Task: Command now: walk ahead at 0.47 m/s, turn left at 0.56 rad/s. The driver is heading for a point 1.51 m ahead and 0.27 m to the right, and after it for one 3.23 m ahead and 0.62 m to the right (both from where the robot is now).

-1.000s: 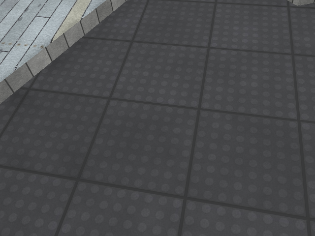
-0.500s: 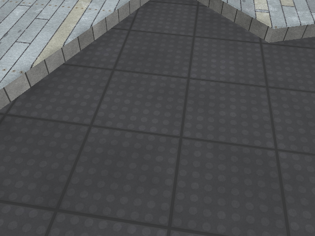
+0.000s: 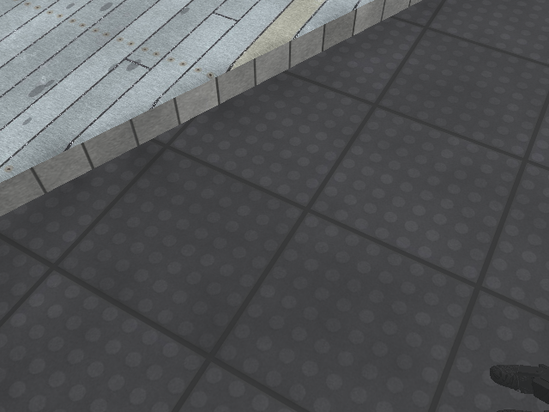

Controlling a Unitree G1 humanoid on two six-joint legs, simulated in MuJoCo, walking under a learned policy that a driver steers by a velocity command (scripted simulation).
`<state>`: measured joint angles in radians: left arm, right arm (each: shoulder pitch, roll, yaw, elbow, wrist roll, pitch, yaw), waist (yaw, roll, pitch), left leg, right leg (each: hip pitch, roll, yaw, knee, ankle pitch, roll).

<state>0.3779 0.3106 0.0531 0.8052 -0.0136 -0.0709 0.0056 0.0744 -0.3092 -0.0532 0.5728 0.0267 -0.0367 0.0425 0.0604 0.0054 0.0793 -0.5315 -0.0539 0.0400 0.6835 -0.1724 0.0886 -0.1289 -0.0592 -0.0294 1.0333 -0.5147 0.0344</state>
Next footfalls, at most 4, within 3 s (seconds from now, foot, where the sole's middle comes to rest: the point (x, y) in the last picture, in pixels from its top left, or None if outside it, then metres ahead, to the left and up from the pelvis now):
0.50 right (351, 390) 0.47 -0.12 -0.75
0.94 left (279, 272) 0.77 0.07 -0.75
1.46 right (410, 233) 0.92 -0.29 -0.75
1.98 left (358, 138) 1.27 -0.16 -0.75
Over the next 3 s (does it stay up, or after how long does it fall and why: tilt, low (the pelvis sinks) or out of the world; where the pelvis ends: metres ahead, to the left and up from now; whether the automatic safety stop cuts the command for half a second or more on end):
stays up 1.61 -0.27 0.03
